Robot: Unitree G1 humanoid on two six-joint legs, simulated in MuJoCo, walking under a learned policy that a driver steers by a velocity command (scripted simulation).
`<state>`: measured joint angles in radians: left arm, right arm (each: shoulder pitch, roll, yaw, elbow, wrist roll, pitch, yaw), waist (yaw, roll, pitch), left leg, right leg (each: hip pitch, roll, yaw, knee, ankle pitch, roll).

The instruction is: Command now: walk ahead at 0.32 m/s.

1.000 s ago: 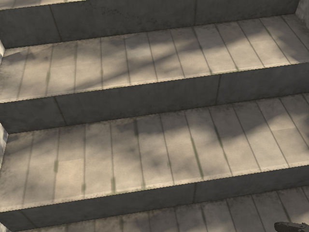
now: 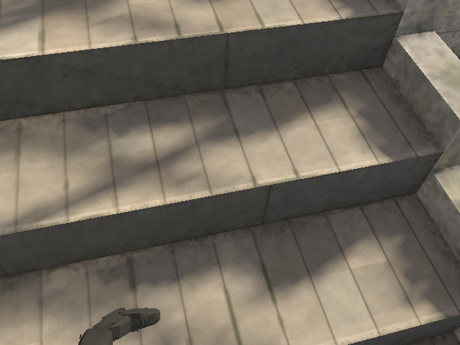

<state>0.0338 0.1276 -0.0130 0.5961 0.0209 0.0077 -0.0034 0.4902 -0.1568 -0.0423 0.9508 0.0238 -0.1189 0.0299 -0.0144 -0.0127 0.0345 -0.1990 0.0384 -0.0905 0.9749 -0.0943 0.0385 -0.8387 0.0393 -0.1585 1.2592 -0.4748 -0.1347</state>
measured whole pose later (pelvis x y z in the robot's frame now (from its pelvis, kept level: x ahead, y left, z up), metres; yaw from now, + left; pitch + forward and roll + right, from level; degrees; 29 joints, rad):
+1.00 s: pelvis +0.27 +0.04 +0.24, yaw +0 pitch +0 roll +0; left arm 0.35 0.12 0.05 0.88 0.06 0.05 0.06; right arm 0.25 -0.12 -0.05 0.95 -0.03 -0.07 -0.05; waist 0.04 -0.04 0.03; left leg -0.54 0.01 0.14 0.92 -0.38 0.09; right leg -0.71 0.03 0.10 1.56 -0.15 0.03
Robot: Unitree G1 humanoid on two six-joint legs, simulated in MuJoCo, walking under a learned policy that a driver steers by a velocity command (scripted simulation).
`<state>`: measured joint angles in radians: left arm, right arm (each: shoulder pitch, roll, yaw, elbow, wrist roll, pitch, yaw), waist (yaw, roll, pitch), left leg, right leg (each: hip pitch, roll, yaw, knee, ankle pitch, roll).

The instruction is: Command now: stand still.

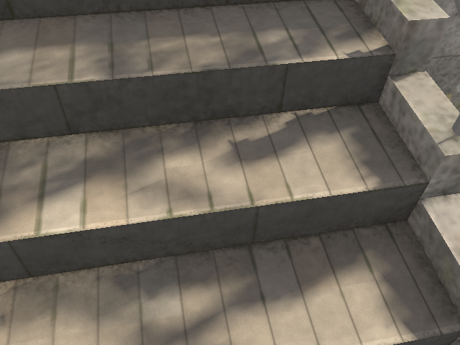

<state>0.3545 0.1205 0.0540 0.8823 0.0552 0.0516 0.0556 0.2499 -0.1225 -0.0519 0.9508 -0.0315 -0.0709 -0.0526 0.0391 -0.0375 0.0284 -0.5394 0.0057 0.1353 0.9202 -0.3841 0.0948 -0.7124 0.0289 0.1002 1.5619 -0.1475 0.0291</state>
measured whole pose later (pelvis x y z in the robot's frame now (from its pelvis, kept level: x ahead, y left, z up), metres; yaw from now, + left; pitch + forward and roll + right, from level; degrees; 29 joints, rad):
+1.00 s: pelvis +0.26 -0.06 +0.05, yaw +24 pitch +5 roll -3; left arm 0.00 0.11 -0.07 0.71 0.04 -0.03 -0.05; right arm 0.61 -0.08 0.08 1.12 -0.10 -0.08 0.11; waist -0.07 0.07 -0.14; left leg -0.22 -0.11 -0.20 0.56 -0.41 0.11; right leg -1.38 -0.06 0.02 1.88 -0.22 -0.14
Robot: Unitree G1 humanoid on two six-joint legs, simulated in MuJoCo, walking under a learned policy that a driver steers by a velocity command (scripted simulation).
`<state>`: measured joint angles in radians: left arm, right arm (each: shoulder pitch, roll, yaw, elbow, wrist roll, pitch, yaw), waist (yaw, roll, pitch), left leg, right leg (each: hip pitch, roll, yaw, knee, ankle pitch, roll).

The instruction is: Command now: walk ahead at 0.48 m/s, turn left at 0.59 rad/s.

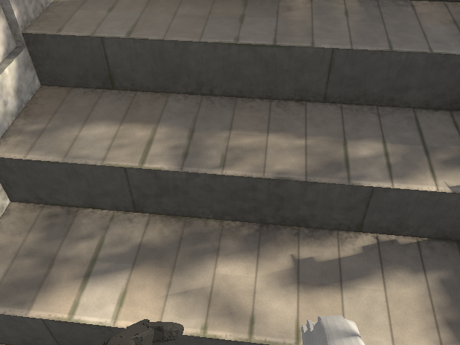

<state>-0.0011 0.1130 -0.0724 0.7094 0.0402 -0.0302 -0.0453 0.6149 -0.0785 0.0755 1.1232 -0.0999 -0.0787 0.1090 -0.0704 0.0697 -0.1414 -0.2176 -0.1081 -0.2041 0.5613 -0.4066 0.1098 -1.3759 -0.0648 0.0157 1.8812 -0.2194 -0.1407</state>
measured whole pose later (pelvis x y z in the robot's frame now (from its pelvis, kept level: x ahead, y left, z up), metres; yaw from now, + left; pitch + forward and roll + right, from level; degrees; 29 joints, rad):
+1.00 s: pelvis +0.49 +0.15 +0.21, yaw +22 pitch +3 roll -2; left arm -0.08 0.11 -0.07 0.63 -0.02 0.03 0.07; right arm 0.46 -0.18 0.01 1.11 -0.01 -0.11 -0.05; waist -0.03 -0.03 0.00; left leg -0.02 0.11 0.18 0.19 0.01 0.03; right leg -1.08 0.03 -0.08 1.59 -0.45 -0.11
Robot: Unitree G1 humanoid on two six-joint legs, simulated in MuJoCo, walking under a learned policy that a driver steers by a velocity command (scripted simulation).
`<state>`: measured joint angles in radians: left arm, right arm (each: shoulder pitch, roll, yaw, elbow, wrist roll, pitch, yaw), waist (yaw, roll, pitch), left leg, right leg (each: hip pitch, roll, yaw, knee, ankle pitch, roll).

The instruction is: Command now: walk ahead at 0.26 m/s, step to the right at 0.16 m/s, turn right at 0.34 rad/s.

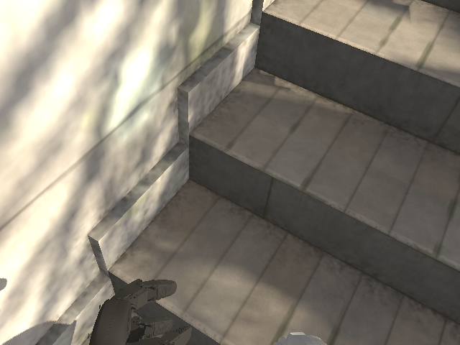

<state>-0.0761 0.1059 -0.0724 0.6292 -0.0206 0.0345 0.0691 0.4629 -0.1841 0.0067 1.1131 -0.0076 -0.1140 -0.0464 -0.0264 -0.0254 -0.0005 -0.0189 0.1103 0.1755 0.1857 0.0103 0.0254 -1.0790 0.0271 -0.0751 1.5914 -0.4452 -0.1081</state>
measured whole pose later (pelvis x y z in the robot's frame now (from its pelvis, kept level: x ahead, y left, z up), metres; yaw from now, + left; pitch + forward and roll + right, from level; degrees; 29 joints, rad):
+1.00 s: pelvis +0.30 -0.01 +0.25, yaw -37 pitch +5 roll +4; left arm 0.20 0.32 0.06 0.71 0.00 -0.02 -0.04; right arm 0.15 -0.18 -0.03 0.77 0.00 -0.12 0.00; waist -0.06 -0.02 -0.07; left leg -0.67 0.06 0.15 0.93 -0.33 0.01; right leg -0.81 0.01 0.12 1.63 -0.28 0.03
